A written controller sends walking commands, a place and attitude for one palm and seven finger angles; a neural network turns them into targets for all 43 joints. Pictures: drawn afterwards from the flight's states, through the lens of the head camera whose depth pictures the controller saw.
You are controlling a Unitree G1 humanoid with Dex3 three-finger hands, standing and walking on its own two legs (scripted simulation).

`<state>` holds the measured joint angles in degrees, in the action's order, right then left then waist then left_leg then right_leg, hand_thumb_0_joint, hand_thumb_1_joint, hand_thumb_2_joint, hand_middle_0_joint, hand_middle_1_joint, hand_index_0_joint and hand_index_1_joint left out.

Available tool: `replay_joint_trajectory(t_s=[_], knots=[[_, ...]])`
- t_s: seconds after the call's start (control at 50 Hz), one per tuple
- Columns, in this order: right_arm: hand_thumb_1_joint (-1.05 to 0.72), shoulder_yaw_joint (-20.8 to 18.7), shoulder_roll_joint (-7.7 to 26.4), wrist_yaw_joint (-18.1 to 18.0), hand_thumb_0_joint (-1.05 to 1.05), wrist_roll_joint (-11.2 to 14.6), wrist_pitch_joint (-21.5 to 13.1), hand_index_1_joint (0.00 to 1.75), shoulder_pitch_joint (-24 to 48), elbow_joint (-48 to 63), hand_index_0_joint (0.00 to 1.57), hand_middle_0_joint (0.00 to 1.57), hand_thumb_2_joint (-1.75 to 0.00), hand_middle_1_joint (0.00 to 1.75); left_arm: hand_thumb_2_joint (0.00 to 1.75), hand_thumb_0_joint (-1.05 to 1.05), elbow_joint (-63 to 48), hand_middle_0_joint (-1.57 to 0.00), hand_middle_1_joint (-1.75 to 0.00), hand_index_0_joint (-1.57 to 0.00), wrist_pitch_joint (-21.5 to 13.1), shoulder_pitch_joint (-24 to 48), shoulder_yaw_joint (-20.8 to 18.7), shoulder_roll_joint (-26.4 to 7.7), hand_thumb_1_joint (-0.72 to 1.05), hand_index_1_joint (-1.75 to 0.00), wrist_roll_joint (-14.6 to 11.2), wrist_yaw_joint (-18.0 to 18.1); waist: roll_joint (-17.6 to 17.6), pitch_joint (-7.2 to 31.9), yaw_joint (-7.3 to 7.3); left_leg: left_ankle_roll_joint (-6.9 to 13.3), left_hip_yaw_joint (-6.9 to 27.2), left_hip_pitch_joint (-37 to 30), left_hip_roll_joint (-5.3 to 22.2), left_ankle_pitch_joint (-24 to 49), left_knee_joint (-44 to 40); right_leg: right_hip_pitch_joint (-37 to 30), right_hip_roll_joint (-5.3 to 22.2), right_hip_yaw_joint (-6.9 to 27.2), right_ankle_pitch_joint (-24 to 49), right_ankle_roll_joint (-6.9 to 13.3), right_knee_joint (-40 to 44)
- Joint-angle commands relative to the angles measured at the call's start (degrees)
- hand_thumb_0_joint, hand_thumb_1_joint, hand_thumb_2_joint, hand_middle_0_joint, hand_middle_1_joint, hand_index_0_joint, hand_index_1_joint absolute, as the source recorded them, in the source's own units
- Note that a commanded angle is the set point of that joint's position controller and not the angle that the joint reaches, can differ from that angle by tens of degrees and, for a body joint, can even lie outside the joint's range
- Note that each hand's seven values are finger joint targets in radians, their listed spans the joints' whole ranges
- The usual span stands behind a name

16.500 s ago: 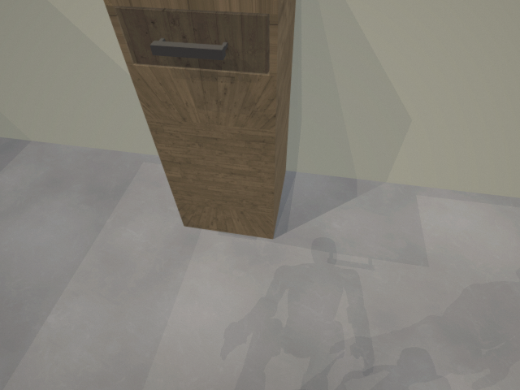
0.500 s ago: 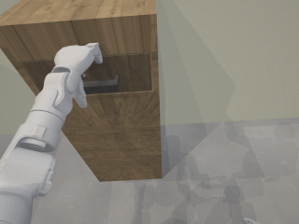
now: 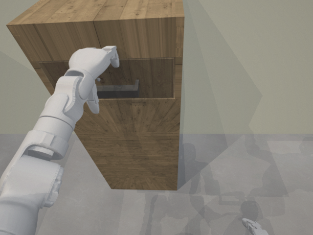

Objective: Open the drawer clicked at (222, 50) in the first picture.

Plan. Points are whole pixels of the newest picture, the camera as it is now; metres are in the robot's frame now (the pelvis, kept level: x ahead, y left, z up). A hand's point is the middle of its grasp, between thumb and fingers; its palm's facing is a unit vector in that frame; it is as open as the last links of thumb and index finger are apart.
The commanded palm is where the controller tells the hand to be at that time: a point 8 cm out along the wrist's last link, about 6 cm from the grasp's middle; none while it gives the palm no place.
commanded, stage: move the hooked fingers above the handle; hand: left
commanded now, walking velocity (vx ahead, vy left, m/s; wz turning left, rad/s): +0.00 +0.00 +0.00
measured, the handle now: (108, 87) +0.50 +0.16 +0.12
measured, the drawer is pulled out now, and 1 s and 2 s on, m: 0.00 0.00 0.00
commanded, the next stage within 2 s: lower the fingers behind the handle in 0.18 s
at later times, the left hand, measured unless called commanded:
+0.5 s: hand (99, 80) +0.45 +0.16 +0.18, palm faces +0.05 -0.04 -1.00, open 13.8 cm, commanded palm +0.44 +0.20 +0.22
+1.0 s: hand (100, 79) +0.46 +0.16 +0.18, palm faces +0.06 -0.02 -1.00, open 13.6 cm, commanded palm +0.44 +0.19 +0.18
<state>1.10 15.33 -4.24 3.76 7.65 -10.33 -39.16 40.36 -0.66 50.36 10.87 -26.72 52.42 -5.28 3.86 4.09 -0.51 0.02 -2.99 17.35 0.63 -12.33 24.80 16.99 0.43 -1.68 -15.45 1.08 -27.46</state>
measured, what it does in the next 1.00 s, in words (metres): stands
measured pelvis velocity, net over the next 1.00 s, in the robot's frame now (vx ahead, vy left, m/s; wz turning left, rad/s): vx -0.02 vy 0.00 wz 0.00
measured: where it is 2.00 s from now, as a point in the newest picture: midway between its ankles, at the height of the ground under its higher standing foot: outside the picture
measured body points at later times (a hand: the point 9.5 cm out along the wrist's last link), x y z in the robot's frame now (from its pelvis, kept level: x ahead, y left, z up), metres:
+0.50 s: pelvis -0.01 +0.01 +0.00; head +0.01 -0.02 +0.45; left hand +0.45 +0.17 +0.24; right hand +0.10 -0.25 -0.13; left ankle +0.00 +0.12 -0.74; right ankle -0.02 -0.10 -0.74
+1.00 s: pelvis -0.02 +0.00 -0.01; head +0.00 -0.02 +0.44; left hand +0.45 +0.16 +0.24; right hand +0.08 -0.27 -0.13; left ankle +0.00 +0.12 -0.74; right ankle -0.02 -0.10 -0.74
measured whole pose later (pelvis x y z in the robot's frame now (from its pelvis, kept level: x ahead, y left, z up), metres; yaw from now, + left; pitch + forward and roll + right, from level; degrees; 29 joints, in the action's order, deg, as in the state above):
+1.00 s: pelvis -0.02 +0.00 -0.01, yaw +0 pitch +7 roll +1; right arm 1.3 16.4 -4.8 3.9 7.8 -14.0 -38.9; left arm 49.3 3.5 57.2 12.1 -25.5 55.3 -1.4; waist 2.1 5.4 -3.0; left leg 0.1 -2.6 23.7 1.1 -12.5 29.4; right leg 23.0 0.1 -2.0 -15.3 1.3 -31.5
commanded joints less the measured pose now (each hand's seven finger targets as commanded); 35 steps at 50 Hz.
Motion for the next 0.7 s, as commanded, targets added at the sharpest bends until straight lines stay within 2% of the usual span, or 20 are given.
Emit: replay_joint_trajectory(t_s=[0.0,0.04,0.1,0.14,0.2,0.22,0.26,0.28,0.3,0.34,0.36,0.38,0.4,0.42,0.46,0.48,0.52,0.62,0.66,0.68], knots=[[-0.9,-2.1,7.3,-0.2,0.0,-0.3,-1.4,0.3,1.9,6.5,0.2,0.2,-0.9,0.3,0.3,0.0,-4.0,-0.3,-1.2,-0.3,4.1,26.9,-8.6,-17.4,-0.5,-1.2,0.3,2.1,-7.9,13.6,-0.15,2.4,-0.4,-3.9,-1.6,10.0,-1.2,-6.3,0.3,1.5,13.3,-0.2,4.1],[-0.9,-2.1,7.0,0.0,0.0,-0.4,-1.3,0.3,2.0,6.8,0.2,0.2,-0.9,0.3,0.3,0.0,-4.0,-0.3,-1.2,-0.3,4.2,26.6,-8.0,-16.2,-0.5,-1.2,0.5,2.3,-7.1,13.8,0.09,2.3,-0.3,-4.5,-1.5,9.6,-1.2,-5.6,0.1,1.2,12.1,-0.1,4.0],[-0.9,-2.1,7.2,0.1,0.0,-0.4,-1.1,0.3,1.9,6.8,0.2,0.2,-0.9,0.3,0.3,0.0,-4.3,-0.3,-1.2,-0.3,4.5,27.6,-8.6,-17.2,-0.5,-1.2,0.8,2.5,-7.0,14.3,0.13,2.2,-0.1,-4.8,-1.4,9.9,-1.3,-5.6,0.0,1.1,11.8,0.1,4.0],[-0.9,-2.1,7.0,0.0,0.0,-0.5,-1.1,0.3,2.1,6.9,0.2,0.2,-0.9,0.3,0.3,0.0,-3.8,-0.3,-1.2,-0.3,4.8,27.6,-7.9,-16.2,-0.5,-1.2,0.9,2.6,-7.2,14.1,0.08,2.3,-0.2,-4.8,-1.4,9.4,-1.3,-5.3,0.1,1.1,11.3,0.1,4.0],[-0.9,-2.1,7.1,0.1,0.0,-0.6,-0.8,0.3,2.0,7.0,0.2,0.2,-0.9,0.3,0.3,0.0,-4.6,-0.3,-1.2,-0.3,4.6,27.7,-9.1,-17.9,-0.5,-1.2,1.2,2.7,-6.8,15.6,0.4,2.2,0.0,-4.6,-1.4,10.0,-1.4,-6.6,0.1,1.1,11.7,0.2,3.8],[-0.9,-2.2,6.9,0.1,0.0,-0.6,-0.9,0.3,2.2,7.3,0.2,0.2,-0.9,0.3,0.3,0.0,-4.8,-0.3,-1.2,-0.3,4.7,26.7,-8.9,-17.2,-0.5,-1.2,0.9,2.7,-7.0,15.4,0.74,2.3,-0.1,-4.6,-1.4,10.0,-1.3,-6.8,0.1,1.3,11.8,0.2,3.8],[-0.9,-2.1,7.1,0.0,0.0,-0.6,-0.8,0.3,2.2,7.2,0.2,0.2,-0.9,0.3,0.3,0.0,-4.3,-0.3,-1.2,-0.3,4.7,25.4,-9.8,-18.3,-0.5,-1.2,1.0,2.8,-7.1,14.5,0.92,2.2,-0.3,-4.3,-1.2,9.4,-1.6,-6.7,0.1,1.2,11.3,0.2,4.0],[-0.9,-2.2,7.3,0.0,0.0,-0.5,-0.6,0.3,2.2,7.2,0.2,0.2,-0.9,0.3,0.3,0.0,-3.8,-0.3,-1.2,-0.3,4.5,24.5,-10.1,-18.5,-0.5,-1.2,1.0,2.6,-8.5,14.2,0.89,2.3,-0.2,-3.9,-1.2,9.2,-1.8,-7.0,0.1,1.2,10.6,0.2,4.4],[-0.9,-2.1,7.2,0.0,0.0,-0.5,-0.7,0.3,2.3,7.3,0.2,0.2,-0.9,0.3,0.3,0.0,-3.7,-0.3,-1.2,-0.3,4.5,24.6,-9.0,-17.4,-0.5,-1.2,1.0,2.6,-7.5,13.1,0.65,2.3,-0.4,-3.5,-1.2,8.0,-1.9,-6.1,0.2,1.3,9.6,0.1,4.5],[-0.9,-2.1,7.2,0.0,0.0,-0.3,-0.8,0.3,1.9,7.1,0.2,0.2,-0.9,0.3,0.3,0.0,-1.9,-0.3,-1.2,-0.3,4.8,22.9,-7.7,-15.4,-0.5,-1.2,0.9,2.5,-8.3,10.5,0.29,2.2,-0.3,-2.9,-1.0,6.6,-2.2,-4.1,-0.1,1.0,7.8,0.1,4.8],[-0.9,-2.1,7.4,0.0,0.0,-0.3,-0.9,0.3,1.6,7.1,0.2,0.2,-0.9,0.3,0.3,0.0,-2.1,-0.3,-1.2,-0.3,4.7,23.4,-7.5,-15.3,-0.5,-1.2,0.8,2.5,-8.6,10.9,0.24,2.2,-0.3,-2.8,-1.0,5.8,-2.3,-4.1,-0.1,1.1,7.0,0.0,5.0],[-0.9,-2.3,7.7,-0.2,0.0,-0.4,-0.8,0.3,1.5,6.8,0.2,0.2,-0.9,0.3,0.3,0.0,-1.1,-0.3,-1.2,-0.3,4.6,22.7,-9.3,-17.6,-0.5,-1.2,1.3,2.7,-8.9,11.4,0.47,2.2,-0.4,-2.7,-0.9,6.1,-2.2,-4.8,-0.1,1.3,6.8,0.1,5.2],[-0.9,-2.1,7.5,-0.1,0.0,-0.4,-0.9,0.3,1.4,7.0,0.2,0.2,-0.9,0.3,0.3,0.0,-1.1,-0.3,-1.2,-0.3,4.8,22.9,-8.2,-16.7,-0.5,-1.2,1.5,2.8,-7.6,11.4,0.5,2.2,-0.5,-2.4,-1.0,5.6,-2.3,-4.5,0.0,1.4,6.5,0.1,5.0],[-0.9,-2.2,7.5,-0.1,0.0,-0.4,-0.9,0.3,1.1,6.8,0.2,0.2,-0.9,0.3,0.3,0.0,-1.0,-0.3,-1.2,-0.3,4.9,22.9,-7.9,-16.2,-0.5,-1.2,1.7,2.9,-8.2,11.3,0.31,2.1,-0.4,-2.1,-1.0,5.6,-2.2,-4.4,-0.1,1.2,6.5,0.1,4.8],[-0.9,-2.3,7.5,0.0,0.0,-0.4,-0.9,0.3,0.7,6.7,0.2,0.2,-0.9,0.3,0.3,0.0,-0.6,-0.3,-1.2,-0.3,5.1,23.1,-6.4,-14.3,-0.5,-1.2,2.0,2.9,-6.9,11.3,-0.08,2.0,-0.5,-2.7,-0.9,5.2,-2.0,-2.8,-0.2,1.1,5.8,0.2,4.7],[-0.9,-2.5,7.7,0.1,0.0,-0.4,-0.9,0.3,0.4,6.6,0.2,0.2,-0.9,0.3,0.3,0.0,0.2,-0.3,-1.2,-0.3,5.1,22.1,-7.1,-14.9,-0.5,-1.2,2.0,3.0,-8.1,11.4,0.02,2.1,-0.5,-2.6,-0.9,4.9,-2.0,-3.0,-0.3,1.1,5.2,0.2,5.0],[-0.9,-2.3,7.8,0.0,0.0,-0.3,-1.1,0.3,0.1,6.4,0.2,0.2,-0.9,0.3,0.3,0.0,1.7,-0.3,-1.2,-0.3,5.6,22.7,-5.8,-13.9,-0.5,-1.2,2.2,3.2,-8.5,9.8,-0.56,2.2,-0.5,-1.2,-0.9,3.1,-1.9,-1.7,-0.2,1.3,3.6,0.1,5.1],[-0.9,-2.3,8.0,-0.2,0.0,-0.3,-1.2,0.3,-0.5,6.2,0.2,0.2,-0.9,0.3,0.3,0.0,4.2,-0.3,-1.2,-0.3,6.4,21.6,-5.9,-14.8,-0.5,-1.2,3.0,3.3,-9.4,9.9,-0.68,2.2,-0.9,0.4,-1.0,1.7,-1.3,-1.8,0.0,1.7,2.6,-0.2,5.1],[-0.9,-2.2,8.1,-0.3,0.0,-0.3,-1.2,0.3,-0.7,6.2,0.2,0.2,-0.9,0.3,0.3,0.0,5.7,-0.3,-1.2,-0.3,6.8,21.7,-4.6,-13.4,-0.5,-1.2,3.1,3.1,-9.7,7.7,-1.34,2.2,-0.9,1.3,-1.0,0.1,-1.4,-0.2,0.0,1.5,1.0,-0.2,5.4],[-0.9,-2.3,8.5,-0.4,0.0,-0.2,-1.2,0.3,-0.8,6.2,0.2,0.2,-0.9,0.3,0.3,0.0,6.4,-0.3,-1.2,-0.3,6.7,21.6,-5.2,-14.5,-0.5,-1.2,3.2,2.9,-10.8,7.5,-1.42,2.2,-0.9,1.7,-1.1,-0.5,-1.2,-0.3,0.0,1.8,0.2,-0.3,5.9]])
